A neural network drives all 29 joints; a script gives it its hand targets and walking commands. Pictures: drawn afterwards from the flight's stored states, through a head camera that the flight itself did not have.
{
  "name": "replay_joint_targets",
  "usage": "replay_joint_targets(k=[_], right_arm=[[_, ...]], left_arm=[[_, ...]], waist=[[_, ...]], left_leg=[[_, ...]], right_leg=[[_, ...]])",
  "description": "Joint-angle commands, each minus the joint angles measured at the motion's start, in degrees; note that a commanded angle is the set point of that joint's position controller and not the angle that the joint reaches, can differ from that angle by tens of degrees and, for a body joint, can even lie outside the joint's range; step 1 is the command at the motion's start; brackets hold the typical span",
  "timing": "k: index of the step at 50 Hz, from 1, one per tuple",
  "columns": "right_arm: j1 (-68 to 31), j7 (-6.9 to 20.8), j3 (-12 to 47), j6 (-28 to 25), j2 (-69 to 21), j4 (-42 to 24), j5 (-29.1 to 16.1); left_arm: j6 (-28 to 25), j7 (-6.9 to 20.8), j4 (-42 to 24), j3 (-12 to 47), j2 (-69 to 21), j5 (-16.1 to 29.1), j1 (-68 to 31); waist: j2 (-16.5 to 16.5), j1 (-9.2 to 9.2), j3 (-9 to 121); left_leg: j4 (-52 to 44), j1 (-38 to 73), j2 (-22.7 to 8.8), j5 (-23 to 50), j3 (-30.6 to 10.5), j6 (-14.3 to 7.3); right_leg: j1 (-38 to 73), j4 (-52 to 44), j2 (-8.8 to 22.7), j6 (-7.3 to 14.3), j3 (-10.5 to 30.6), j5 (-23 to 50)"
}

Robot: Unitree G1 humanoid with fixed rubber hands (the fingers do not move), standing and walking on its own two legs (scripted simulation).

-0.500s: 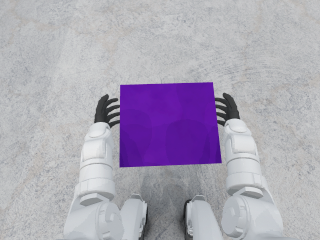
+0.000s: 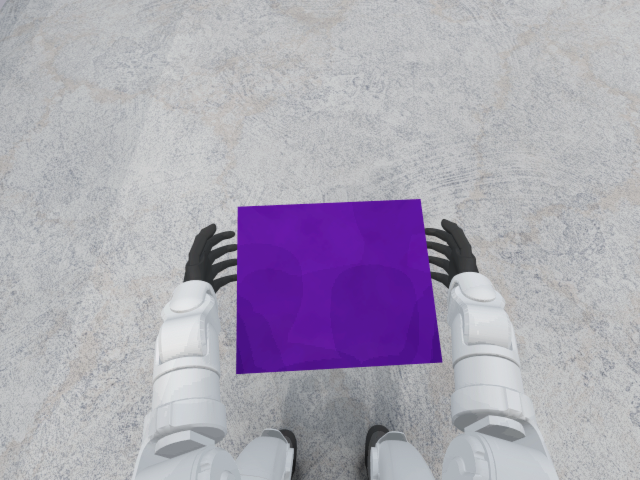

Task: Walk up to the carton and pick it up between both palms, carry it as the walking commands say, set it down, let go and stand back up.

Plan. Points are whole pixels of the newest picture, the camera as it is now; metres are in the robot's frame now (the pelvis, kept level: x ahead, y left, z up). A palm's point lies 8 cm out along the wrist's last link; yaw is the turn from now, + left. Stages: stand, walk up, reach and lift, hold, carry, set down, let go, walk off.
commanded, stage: reach and lift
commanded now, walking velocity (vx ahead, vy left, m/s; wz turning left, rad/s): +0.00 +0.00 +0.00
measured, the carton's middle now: (331, 290) +0.37 +0.02 -0.11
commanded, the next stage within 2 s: none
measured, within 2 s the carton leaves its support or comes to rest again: neither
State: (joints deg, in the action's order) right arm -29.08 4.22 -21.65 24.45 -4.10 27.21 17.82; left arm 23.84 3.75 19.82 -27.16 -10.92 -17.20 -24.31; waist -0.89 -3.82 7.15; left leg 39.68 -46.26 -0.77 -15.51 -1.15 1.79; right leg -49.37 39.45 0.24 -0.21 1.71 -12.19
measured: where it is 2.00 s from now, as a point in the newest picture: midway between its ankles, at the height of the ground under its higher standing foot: outside the picture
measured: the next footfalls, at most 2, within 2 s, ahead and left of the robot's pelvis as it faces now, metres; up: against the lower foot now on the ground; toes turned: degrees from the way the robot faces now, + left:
none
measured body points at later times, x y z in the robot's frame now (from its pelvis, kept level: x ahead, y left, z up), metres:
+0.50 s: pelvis +0.02 +0.00 +0.04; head +0.05 -0.01 +0.48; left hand +0.33 +0.19 +0.04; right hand +0.36 -0.15 +0.03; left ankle +0.02 +0.14 -0.71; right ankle +0.05 -0.12 -0.71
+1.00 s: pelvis +0.02 +0.00 +0.04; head -0.02 +0.00 +0.49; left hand +0.32 +0.19 +0.09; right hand +0.34 -0.16 +0.09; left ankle +0.02 +0.14 -0.71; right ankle +0.05 -0.12 -0.71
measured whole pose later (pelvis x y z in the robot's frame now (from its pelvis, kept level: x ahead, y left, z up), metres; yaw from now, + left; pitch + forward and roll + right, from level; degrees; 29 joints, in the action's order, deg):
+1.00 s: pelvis +0.02 +0.00 +0.04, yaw +0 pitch -5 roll +0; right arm -20.1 4.4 -17.7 40.1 -6.1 18.6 19.8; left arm 40.7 1.3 16.0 -19.8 -9.7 -19.3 -18.8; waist -1.3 -2.0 0.7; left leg 16.5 -2.4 -1.2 -9.4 -1.6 1.5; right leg -5.2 16.5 0.3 -0.4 1.0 -6.5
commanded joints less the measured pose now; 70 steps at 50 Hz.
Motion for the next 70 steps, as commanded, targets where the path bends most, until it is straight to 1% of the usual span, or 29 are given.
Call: replay_joint_targets(k=[1, 9, 13, 22, 27, 40, 42, 47, 52, 60, 65, 70], right_arm=[[-26.3, 16.6, 33.4, -2.1, -53.6, 0.3, -11.1], [-22.5, 16.1, 34.9, -1.3, -52.6, -1.9, -11.4], [-21.3, 16.0, 34.7, -0.7, -51.6, -2.3, -11.6], [-20.4, 16.1, 34.9, 2.1, -51.5, -3.5, -11.8], [-20.0, 16.1, 35.1, 4.3, -51.7, -4.5, -11.9], [-20.8, 16.0, 36.8, 10.7, -51.8, -9.6, -14.1], [-21.0, 16.0, 36.5, 11.7, -51.6, -10.1, -14.3], [-22.1, 16.0, 34.1, 13.2, -50.6, -9.4, -13.7], [-21.5, 15.6, 34.2, 13.6, -50.9, -10.8, -13.9], [-19.0, 14.7, 36.8, 13.7, -50.7, -15.6, -15.0], [-17.5, 14.4, 38.3, 13.9, -50.3, -17.7, -15.5], [-15.9, 14.1, 38.4, 14.3, -49.9, -18.2, -15.3]], left_arm=[[0.1, 16.6, 4.7, 37.1, -48.9, 10.4, -28.0], [0.6, 15.8, 3.2, 39.4, -49.0, 11.0, -24.3], [1.3, 15.2, 3.3, 39.5, -49.0, 11.1, -22.9], [4.4, 14.3, 3.1, 38.7, -49.1, 11.4, -21.9], [6.9, 14.0, 2.5, 38.2, -49.0, 12.0, -21.8], [13.5, 13.3, -2.7, 41.1, -48.7, 14.6, -24.0], [14.5, 13.2, -3.2, 41.1, -48.4, 14.6, -24.3], [15.9, 13.2, -2.2, 38.7, -47.2, 13.3, -25.3], [15.9, 13.3, -3.0, 39.1, -47.6, 13.2, -25.0], [15.2, 13.0, -5.5, 41.3, -47.9, 13.3, -22.2], [14.9, 12.9, -6.3, 41.9, -47.6, 13.3, -20.2], [14.8, 13.0, -6.7, 42.2, -46.9, 13.5, -19.4]], waist=[[3.5, -0.02, 33.4], [2.6, 0.02, 30.4], [2.1, 0.02, 27.7], [1.9, -0.2, 21.0], [1.8, 0.19, 17.0], [1.0, 1.16, 10.0], [0.7, 1.23, 8.4], [0.9, 1.65, 4.4], [0.9, 2.33, 5.5], [0.5, 3.39, 8.6], [0.5, 3.51, 9.0], [0.7, 4.0, 8.1]], left_leg=[[-5.3, 14.9, 7.5, 17.0, 0.9, -1.6], [-10.6, 22.0, 7.2, 20.0, 0.1, -1.3], [-13.4, 25.2, 7.0, 20.0, -0.3, -1.0], [-18.7, 30.8, 6.9, 17.2, -0.5, -0.7], [-21.2, 33.5, 7.0, 15.4, -0.4, -0.5], [-25.5, 39.1, 6.4, 11.2, -0.3, -0.6], [-26.2, 39.6, 6.2, 10.1, -0.4, -0.7], [-27.2, 39.5, 5.8, 6.7, -0.6, -1.0], [-26.7, 40.5, 5.9, 9.8, -0.8, -1.1], [-25.9, 41.6, 6.0, 15.1, -1.3, -0.9], [-25.9, 42.1, 6.1, 16.9, -1.7, -0.8], [-26.1, 42.4, 6.2, 16.9, -1.8, -0.8]], right_leg=[[28.5, -4.3, -6.7, 0.5, 0.1, 15.8], [35.0, -9.2, -6.6, 0.6, 0.6, 18.6], [37.9, -11.7, -6.5, 0.7, 0.8, 18.2], [43.8, -16.6, -6.4, 0.8, 0.9, 15.3], [46.6, -19.1, -6.2, 0.8, 1.1, 13.8], [51.5, -23.6, -5.8, 0.7, 0.9, 10.1], [51.8, -24.1, -5.7, 0.7, 0.8, 9.0], [52.0, -25.0, -5.5, 0.7, 0.7, 6.0], [53.2, -24.8, -5.6, 0.7, 1.0, 9.0], [55.3, -24.5, -5.9, 0.4, 1.5, 14.1], [55.7, -24.5, -6.1, 0.2, 1.4, 15.4], [55.6, -24.7, -6.2, 0.0, 1.2, 15.6]])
